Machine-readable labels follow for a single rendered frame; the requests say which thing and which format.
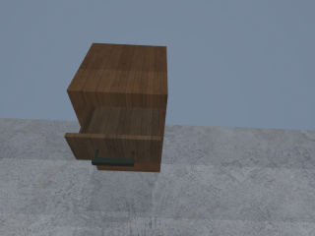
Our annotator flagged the drawer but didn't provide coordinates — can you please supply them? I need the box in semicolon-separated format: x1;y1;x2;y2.
64;105;161;163

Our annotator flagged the cabinet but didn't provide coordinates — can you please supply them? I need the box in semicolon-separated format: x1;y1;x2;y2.
66;42;168;173

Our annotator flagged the handle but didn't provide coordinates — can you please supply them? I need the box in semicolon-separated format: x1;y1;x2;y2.
92;149;135;167

